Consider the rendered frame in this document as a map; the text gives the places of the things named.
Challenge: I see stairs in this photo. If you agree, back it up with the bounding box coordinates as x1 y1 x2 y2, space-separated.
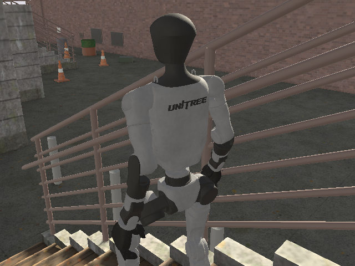
0 241 218 266

